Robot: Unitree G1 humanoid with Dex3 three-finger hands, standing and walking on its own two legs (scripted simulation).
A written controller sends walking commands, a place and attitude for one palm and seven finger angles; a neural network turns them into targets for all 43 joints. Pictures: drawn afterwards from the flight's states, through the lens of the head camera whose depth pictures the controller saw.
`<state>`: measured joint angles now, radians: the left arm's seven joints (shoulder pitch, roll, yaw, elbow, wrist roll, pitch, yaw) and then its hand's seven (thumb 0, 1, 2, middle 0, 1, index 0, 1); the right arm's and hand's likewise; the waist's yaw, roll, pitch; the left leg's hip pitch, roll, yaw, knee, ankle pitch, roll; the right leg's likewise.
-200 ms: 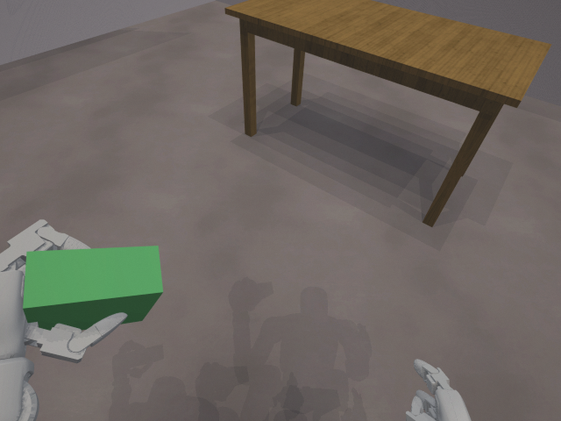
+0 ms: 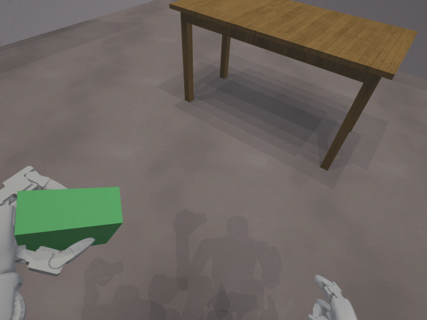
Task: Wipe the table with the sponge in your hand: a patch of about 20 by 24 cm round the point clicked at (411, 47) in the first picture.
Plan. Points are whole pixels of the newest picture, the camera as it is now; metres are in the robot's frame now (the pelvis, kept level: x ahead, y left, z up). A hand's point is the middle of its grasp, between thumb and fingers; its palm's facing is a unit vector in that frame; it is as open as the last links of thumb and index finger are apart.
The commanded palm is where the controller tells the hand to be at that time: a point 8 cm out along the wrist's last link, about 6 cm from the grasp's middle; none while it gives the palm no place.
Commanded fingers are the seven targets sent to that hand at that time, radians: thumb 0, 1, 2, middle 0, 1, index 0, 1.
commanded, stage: stand and wait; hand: left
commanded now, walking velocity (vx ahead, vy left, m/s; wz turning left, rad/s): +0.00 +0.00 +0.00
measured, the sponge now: (84, 220) +0.23 +0.21 +0.14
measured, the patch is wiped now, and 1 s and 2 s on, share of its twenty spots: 0.00 0.00 0.00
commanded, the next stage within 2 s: look at it before walking up in 0.06 s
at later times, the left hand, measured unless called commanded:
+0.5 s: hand (47, 225) +0.21 +0.24 +0.16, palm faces +0.42 -0.83 -0.38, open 9.6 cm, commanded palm +0.15 +0.28 +0.18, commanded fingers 0.00 0.10 1.30 -1.20 -1.60 -1.20 -1.60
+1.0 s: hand (45, 165) +0.30 +0.29 +0.17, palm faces +0.48 -0.78 -0.41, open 9.6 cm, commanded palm +0.24 +0.31 +0.18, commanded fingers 0.00 0.10 1.30 -1.20 -1.60 -1.20 -1.60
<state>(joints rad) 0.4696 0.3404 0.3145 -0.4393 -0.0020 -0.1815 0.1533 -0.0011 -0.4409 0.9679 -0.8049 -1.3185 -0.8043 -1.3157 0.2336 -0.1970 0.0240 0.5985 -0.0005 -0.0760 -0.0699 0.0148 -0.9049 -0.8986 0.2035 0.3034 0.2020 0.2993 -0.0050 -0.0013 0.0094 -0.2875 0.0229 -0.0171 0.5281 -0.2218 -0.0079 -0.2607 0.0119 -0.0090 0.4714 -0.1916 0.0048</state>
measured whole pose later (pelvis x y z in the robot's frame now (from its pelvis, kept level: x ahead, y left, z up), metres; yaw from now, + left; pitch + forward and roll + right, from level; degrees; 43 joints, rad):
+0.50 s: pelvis +0.00 +0.00 +0.00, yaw +1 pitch -1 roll -1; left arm 0.47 0.33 0.31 -0.44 0.01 -0.17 0.16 0.00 -0.44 0.97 -0.81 -1.32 -0.80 -1.32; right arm 0.26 -0.20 0.02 0.61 -0.01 -0.06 -0.08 0.01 -0.90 -0.90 0.20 0.30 0.20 0.30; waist -0.01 0.01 -0.02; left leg -0.32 0.02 -0.02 0.59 -0.34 0.02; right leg -0.30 0.00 -0.03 0.55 -0.34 -0.02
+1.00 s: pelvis +0.10 +0.02 +0.00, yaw +4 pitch -1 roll -1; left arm 0.45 0.39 0.38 -0.50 0.00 -0.21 0.17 0.00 -0.44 0.97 -0.81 -1.32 -0.80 -1.32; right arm 0.20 -0.15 0.01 0.62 -0.01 -0.08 -0.06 0.02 -0.91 -0.90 0.20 0.30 0.20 0.30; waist -0.01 -0.02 0.05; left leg -0.26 0.09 0.13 0.61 -0.33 0.02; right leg -0.45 -0.04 -0.07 1.16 -0.50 0.01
